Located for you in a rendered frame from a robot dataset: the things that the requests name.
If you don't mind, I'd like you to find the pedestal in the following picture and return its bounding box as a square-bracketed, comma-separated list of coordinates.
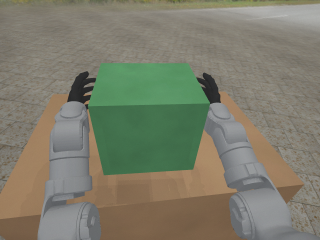
[0, 91, 304, 240]

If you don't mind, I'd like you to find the left robot forearm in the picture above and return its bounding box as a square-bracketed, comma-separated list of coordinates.
[37, 101, 93, 240]

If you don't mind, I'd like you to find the carton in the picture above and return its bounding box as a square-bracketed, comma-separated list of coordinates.
[88, 63, 210, 176]

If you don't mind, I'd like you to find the robot right hand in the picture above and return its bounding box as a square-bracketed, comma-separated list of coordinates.
[196, 72, 221, 104]

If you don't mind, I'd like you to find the robot right upper arm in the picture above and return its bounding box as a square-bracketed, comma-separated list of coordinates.
[229, 187, 320, 240]

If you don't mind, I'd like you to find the robot left upper arm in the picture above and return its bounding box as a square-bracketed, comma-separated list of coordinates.
[38, 201, 102, 240]

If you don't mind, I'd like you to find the robot left hand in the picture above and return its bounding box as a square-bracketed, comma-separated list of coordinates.
[67, 71, 96, 110]

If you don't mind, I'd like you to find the right robot forearm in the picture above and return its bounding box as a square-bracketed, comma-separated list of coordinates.
[204, 102, 292, 225]

